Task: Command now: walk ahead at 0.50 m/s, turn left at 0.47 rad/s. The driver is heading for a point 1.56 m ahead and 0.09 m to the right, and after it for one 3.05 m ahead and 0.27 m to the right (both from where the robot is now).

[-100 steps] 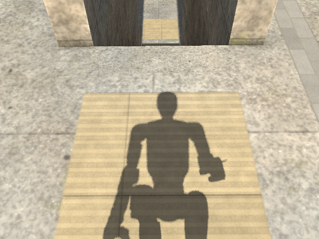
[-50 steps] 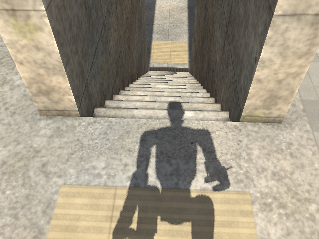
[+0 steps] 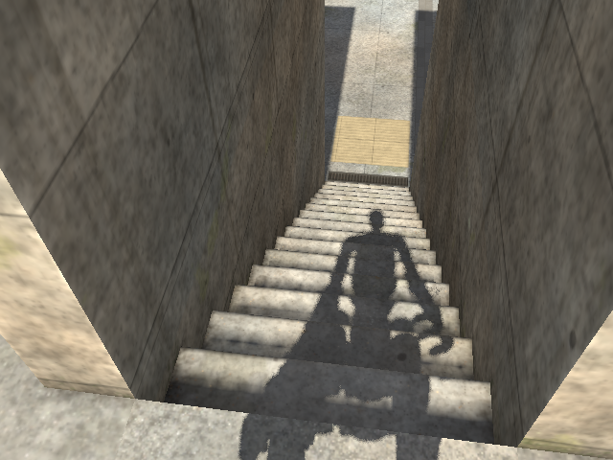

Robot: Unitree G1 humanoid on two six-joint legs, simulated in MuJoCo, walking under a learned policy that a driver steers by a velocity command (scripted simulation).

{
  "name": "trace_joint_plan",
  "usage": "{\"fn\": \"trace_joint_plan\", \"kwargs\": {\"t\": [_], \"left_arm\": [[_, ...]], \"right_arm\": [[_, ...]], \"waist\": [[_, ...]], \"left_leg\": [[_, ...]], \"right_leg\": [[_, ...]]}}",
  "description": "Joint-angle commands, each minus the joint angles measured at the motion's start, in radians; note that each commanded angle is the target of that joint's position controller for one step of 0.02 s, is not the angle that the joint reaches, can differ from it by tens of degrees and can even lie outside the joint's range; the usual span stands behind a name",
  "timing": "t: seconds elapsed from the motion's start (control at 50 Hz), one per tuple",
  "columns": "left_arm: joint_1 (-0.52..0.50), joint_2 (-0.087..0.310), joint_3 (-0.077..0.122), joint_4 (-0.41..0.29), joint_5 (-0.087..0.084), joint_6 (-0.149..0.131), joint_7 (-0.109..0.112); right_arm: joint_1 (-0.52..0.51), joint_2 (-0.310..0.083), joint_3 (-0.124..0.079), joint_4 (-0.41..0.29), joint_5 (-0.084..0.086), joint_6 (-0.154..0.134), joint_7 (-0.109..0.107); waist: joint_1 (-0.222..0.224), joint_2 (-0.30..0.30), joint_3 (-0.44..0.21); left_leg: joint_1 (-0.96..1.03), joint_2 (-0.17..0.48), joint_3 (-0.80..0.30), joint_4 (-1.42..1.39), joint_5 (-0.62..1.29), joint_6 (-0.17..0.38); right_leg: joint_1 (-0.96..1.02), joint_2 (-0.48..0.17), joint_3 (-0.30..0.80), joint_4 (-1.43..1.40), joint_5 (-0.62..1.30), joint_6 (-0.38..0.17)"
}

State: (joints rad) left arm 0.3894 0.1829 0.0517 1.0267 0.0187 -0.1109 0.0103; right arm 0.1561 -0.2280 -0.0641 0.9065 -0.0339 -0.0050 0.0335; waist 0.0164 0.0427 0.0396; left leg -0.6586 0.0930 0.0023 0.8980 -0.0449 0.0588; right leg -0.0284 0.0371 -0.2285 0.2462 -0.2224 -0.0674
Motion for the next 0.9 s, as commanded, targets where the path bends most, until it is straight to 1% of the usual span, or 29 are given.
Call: {"fn": "trace_joint_plan", "kwargs": {"t": [0.02, 0.04, 0.1, 0.14, 0.18, 0.2, 0.22, 0.24, 0.26, 0.3, 0.34, 0.4, 0.44, 0.48, 0.52, 0.54, 0.56, 0.58, 0.6, 0.62, 0.66, 0.68, 0.7, 0.72, 0.74, 0.76, 0.78, 0.84, 0.9], "left_arm": [[0.000, 0.116, 0.018, -0.057, 0.000, -0.012, 0.008], [0.042, 0.112, 0.014, -0.042, -0.001, -0.013, 0.011], [0.061, 0.137, 0.019, -0.041, 0.013, -0.007, 0.018], [0.052, 0.159, 0.024, -0.038, 0.009, 0.001, 0.018], [0.029, 0.173, 0.022, -0.046, 0.013, 0.027, 0.013], [0.019, 0.163, 0.017, -0.048, 0.001, 0.038, 0.016], [0.053, 0.089, -0.005, -0.082, -0.025, 0.040, 0.007], [0.075, 0.110, 0.004, -0.103, -0.019, 0.045, -0.007], [-0.067, 0.171, 0.020, -0.135, -0.006, 0.052, -0.007], [-0.091, 0.135, 0.011, -0.141, -0.028, 0.038, -0.014], [-0.046, 0.102, 0.008, -0.127, 0.007, 0.072, -0.017], [-0.093, 0.091, 0.013, -0.152, 0.026, 0.110, -0.020], [-0.169, 0.093, 0.013, -0.184, 0.018, 0.110, -0.017], [-0.270, 0.076, 0.003, -0.231, 0.018, 0.101, -0.033], [-0.281, 0.070, -0.008, -0.234, 0.019, 0.102, -0.041], [-0.308, 0.090, -0.005, -0.246, 0.014, 0.103, -0.039], [-0.235, 0.134, 0.017, -0.209, 0.028, 0.110, -0.033], [-0.237, 0.164, 0.025, -0.212, 0.034, 0.113, -0.031], [-0.316, 0.149, 0.016, -0.249, 0.029, 0.102, -0.032], [-0.337, 0.126, 0.009, -0.254, 0.023, 0.091, -0.025], [-0.189, 0.136, 0.011, -0.207, 0.024, 0.072, -0.019], [-0.038, 0.151, 0.022, -0.156, 0.022, 0.063, -0.015], [0.090, 0.218, 0.037, -0.136, 0.030, 0.048, -0.004], [0.117, 0.282, 0.045, -0.132, 0.028, 0.042, -0.010], [0.080, 0.302, 0.051, -0.144, -0.014, 0.051, -0.026], [-0.008, 0.246, 0.037, -0.166, -0.012, 0.058, -0.031], [-0.093, 0.192, 0.021, -0.186, -0.005, 0.057, -0.032], [-0.077, 0.153, -0.008, -0.172, -0.004, 0.038, -0.009], [-0.001, 0.175, -0.013, -0.148, -0.019, 0.022, -0.001]], "right_arm": [[-0.076, 0.013, 0.013, -0.084, 0.001, 0.005, 0.009], [-0.098, 0.013, 0.016, -0.095, -0.019, 0.005, 0.007], [-0.135, -0.014, 0.011, -0.111, -0.021, -0.004, 0.006], [-0.117, -0.032, 0.005, -0.106, -0.022, -0.001, -0.003], [0.056, -0.065, -0.012, -0.042, -0.024, -0.022, -0.006], [0.240, -0.080, -0.023, 0.020, -0.028, -0.039, -0.018], [0.387, -0.182, -0.051, 0.040, -0.042, -0.049, -0.037], [0.356, -0.253, -0.064, 0.036, 0.004, -0.041, -0.047], [0.268, -0.217, -0.054, 0.020, 0.021, -0.036, -0.050], [0.170, -0.112, -0.030, 0.021, 0.013, -0.051, -0.051], [0.147, -0.055, -0.012, 0.033, 0.023, -0.069, -0.055], [0.211, -0.087, -0.023, 0.051, 0.034, -0.095, -0.038], [0.222, -0.077, -0.020, 0.046, 0.037, -0.098, -0.027], [0.216, -0.076, -0.015, 0.041, 0.041, -0.098, -0.027], [0.227, -0.086, -0.018, 0.049, 0.031, -0.092, -0.027], [0.239, -0.074, -0.012, 0.048, 0.030, -0.091, -0.030], [0.277, -0.094, -0.019, 0.063, 0.009, -0.093, -0.039], [0.291, -0.102, -0.018, 0.064, 0.005, -0.087, -0.057], [0.255, -0.083, -0.010, 0.039, 0.019, -0.077, -0.069], [0.246, -0.091, -0.006, 0.034, 0.016, -0.075, -0.076], [0.212, -0.109, -0.006, 0.022, 0.013, -0.069, -0.086], [0.202, -0.103, -0.002, 0.023, 0.012, -0.064, -0.086], [0.232, -0.095, -0.003, 0.022, 0.025, -0.053, -0.089], [0.332, 0.021, 0.017, 0.014, 0.016, -0.044, -0.083], [0.395, -0.039, -0.004, 0.032, 0.020, -0.041, -0.078], [0.301, -0.099, -0.021, 0.018, 0.021, -0.043, -0.078], [0.270, -0.107, -0.024, 0.011, 0.036, -0.048, -0.079], [0.227, -0.055, -0.019, 0.006, 0.025, 0.006, -0.091], [0.186, -0.043, -0.020, 0.000, 0.007, 0.039, -0.076]], "waist": [[-0.006, -0.129, 0.066], [0.002, -0.105, 0.059], [0.006, -0.097, 0.059], [-0.015, -0.117, 0.032], [-0.077, -0.156, -0.040], [-0.161, -0.111, -0.124], [-0.199, 0.063, -0.261], [-0.140, 0.176, -0.335], [-0.128, 0.008, -0.184], [-0.066, -0.043, -0.049], [-0.009, -0.002, -0.024], [0.004, -0.006, 0.001], [-0.012, 0.004, 0.017], [-0.031, 0.033, 0.014], [-0.037, 0.069, -0.014], [-0.046, 0.075, -0.001], [-0.038, 0.076, -0.038], [-0.035, 0.059, -0.018], [-0.049, 0.004, 0.022], [-0.050, 0.022, 0.043], [0.002, 0.055, 0.009], [0.059, 0.047, -0.035], [0.114, -0.101, -0.082], [0.043, -0.358, -0.148], [0.029, -0.282, -0.160], [0.016, -0.155, -0.054], [-0.003, -0.142, -0.029], [-0.032, -0.115, 0.000], [-0.032, -0.082, -0.028]], "left_leg": [[0.051, -0.020, 0.071, -0.156, 0.093, -0.007], [0.050, -0.025, 0.070, -0.179, 0.087, 0.003], [0.062, -0.040, 0.074, -0.250, -0.003, 0.041], [0.132, -0.086, 0.100, -0.289, -0.127, 0.075], [0.340, -0.166, 0.141, -0.321, -0.236, 0.120], [0.584, -0.155, 0.110, -0.432, -0.159, 0.148], [0.925, 0.123, -0.263, -0.470, -0.316, 0.242], [0.980, 0.326, -0.739, -0.657, -0.282, 0.353], [0.887, 0.281, -0.571, -0.649, -0.237, 0.313], [0.642, 0.184, -0.323, -0.696, -0.127, 0.223], [0.525, 0.119, -0.198, -0.716, 0.021, 0.170], [0.529, 0.107, -0.132, -0.736, 0.204, 0.168], [0.530, 0.079, -0.081, -0.737, 0.295, 0.156], [0.499, 0.038, -0.025, -0.735, 0.318, 0.118], [0.457, 0.029, 0.015, -0.709, 0.345, 0.095], [0.451, 0.025, 0.018, -0.721, 0.313, 0.087], [0.520, 0.103, -0.022, -0.668, 0.369, 0.112], [0.621, 0.117, -0.036, -0.609, 0.357, 0.122], [0.606, 0.081, -0.008, -0.613, 0.374, 0.120], [0.579, 0.076, 0.007, -0.584, 0.471, 0.111], [0.544, 0.067, 0.029, -0.426, 0.668, 0.095], [0.520, 0.059, 0.020, -0.262, 0.671, 0.092], [0.435, 0.010, 0.031, 0.037, 0.409, 0.069], [0.199, -0.148, 0.067, 0.442, -0.492, 0.032], [0.041, -0.209, -0.070, 0.586, -0.487, 0.027], [0.016, -0.144, -0.104, 0.569, -0.395, 0.031], [0.075, -0.114, -0.099, 0.512, -0.346, 0.021], [0.163, -0.083, -0.125, 0.353, -0.294, -0.016], [0.128, -0.107, -0.114, 0.228, -0.231, -0.049]], "right_leg": [[-0.087, -0.249, 0.045, -0.078, 0.397, -0.035], [-0.053, -0.276, 0.059, -0.069, 0.419, -0.047], [0.042, -0.311, 0.054, -0.025, 0.506, -0.072], [0.091, -0.317, 0.037, 0.061, 0.702, -0.076], [0.078, -0.293, 0.015, 0.291, 0.926, -0.067], [-0.035, -0.261, -0.013, 0.514, 0.761, -0.041], [-0.375, -0.193, -0.021, 0.892, 0.319, 0.007], [-0.612, -0.002, 0.107, 1.149, -0.334, 0.045], [-0.720, -0.082, 0.224, 1.164, -0.265, 0.037], [-0.617, -0.152, 0.263, 0.982, -0.137, 0.035], [-0.497, -0.172, 0.269, 0.887, -0.097, 0.053], [-0.537, -0.162, 0.252, 0.768, -0.004, 0.054], [-0.553, -0.153, 0.248, 0.632, 0.113, 0.039], [-0.496, -0.119, 0.224, 0.487, 0.252, 0.025], [-0.388, -0.083, 0.188, 0.488, 0.312, 0.025], [-0.365, -0.079, 0.194, 0.455, 0.306, 0.021], [-0.384, -0.073, 0.193, 0.658, 0.376, 0.014], [-0.517, -0.106, 0.254, 0.671, 0.281, 0.010], [-0.525, -0.089, 0.228, 0.560, 0.188, 0.019], [-0.443, -0.057, 0.188, 0.531, 0.102, 0.029], [-0.249, -0.008, 0.171, 0.467, 0.002, 0.004], [-0.132, 0.011, 0.174, 0.416, -0.017, -0.014], [0.001, -0.102, 0.340, 0.220, 0.097, -0.070], [0.166, -0.377, 0.650, 0.221, 0.376, -0.164], [0.118, -0.410, 0.861, 0.116, 0.367, -0.267], [-0.002, -0.388, 0.720, 0.088, 0.309, -0.268], [-0.094, -0.355, 0.613, 0.074, 0.369, -0.252], [-0.185, -0.285, 0.476, 0.030, 0.460, -0.216], [-0.100, -0.264, 0.416, 0.033, 0.595, -0.204]]}}
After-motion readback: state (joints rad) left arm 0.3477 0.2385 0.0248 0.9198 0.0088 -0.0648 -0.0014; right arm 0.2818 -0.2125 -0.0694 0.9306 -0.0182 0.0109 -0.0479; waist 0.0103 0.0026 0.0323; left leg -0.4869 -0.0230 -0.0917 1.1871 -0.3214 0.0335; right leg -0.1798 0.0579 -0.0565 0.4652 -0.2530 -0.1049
